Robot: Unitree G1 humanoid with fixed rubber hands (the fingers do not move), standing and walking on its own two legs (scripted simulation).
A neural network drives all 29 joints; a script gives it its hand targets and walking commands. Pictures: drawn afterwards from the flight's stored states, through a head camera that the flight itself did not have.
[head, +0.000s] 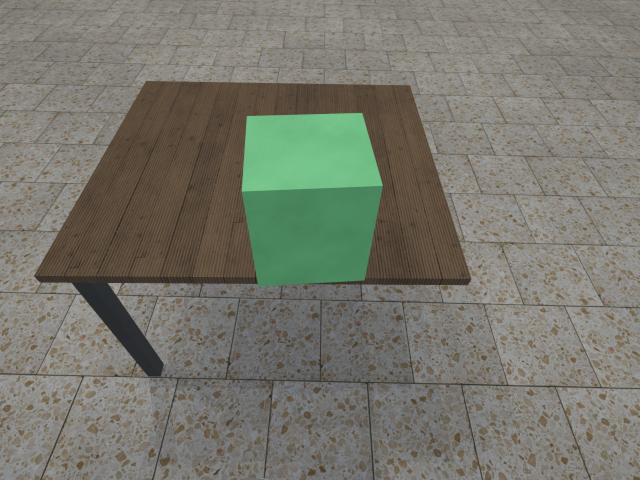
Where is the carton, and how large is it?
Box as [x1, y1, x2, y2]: [242, 113, 382, 286]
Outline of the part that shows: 361,113 247,116 242,195 258,286 364,279 382,184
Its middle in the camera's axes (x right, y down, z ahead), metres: -0.02 -0.07 +0.73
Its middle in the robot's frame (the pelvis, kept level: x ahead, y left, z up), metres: +0.60 +0.03 -0.04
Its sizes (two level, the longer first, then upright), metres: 0.210 0.200 0.250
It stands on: a table, 0.59 m high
